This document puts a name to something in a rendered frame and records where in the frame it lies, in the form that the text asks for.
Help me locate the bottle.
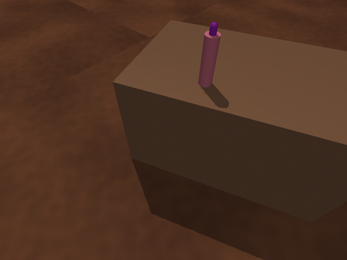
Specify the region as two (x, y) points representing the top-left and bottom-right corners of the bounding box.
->
(198, 22), (221, 87)

